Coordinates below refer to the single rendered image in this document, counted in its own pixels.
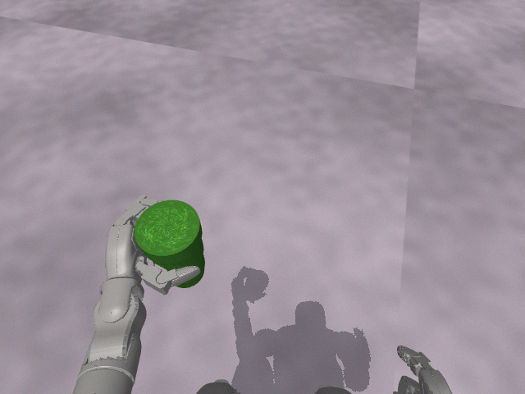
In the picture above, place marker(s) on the left robot arm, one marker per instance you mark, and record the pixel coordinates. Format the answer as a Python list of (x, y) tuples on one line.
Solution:
[(112, 360)]

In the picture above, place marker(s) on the cup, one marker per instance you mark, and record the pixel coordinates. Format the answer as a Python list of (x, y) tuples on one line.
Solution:
[(170, 234)]

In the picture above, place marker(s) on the left robot hand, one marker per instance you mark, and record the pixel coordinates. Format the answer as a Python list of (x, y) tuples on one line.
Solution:
[(124, 258)]

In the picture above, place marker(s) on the right robot hand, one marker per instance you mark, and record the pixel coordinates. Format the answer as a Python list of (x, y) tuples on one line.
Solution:
[(430, 381)]

